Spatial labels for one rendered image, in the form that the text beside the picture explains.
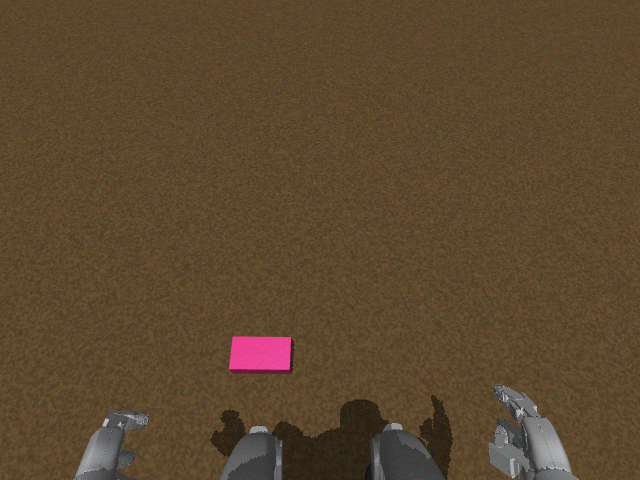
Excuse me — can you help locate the right robot hand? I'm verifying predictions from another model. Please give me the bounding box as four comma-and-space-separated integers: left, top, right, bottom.
488, 384, 572, 480

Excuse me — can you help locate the left robot hand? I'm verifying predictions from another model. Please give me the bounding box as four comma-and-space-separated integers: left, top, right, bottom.
75, 409, 150, 480

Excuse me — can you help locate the carton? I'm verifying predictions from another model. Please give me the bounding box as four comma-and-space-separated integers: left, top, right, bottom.
229, 336, 292, 374

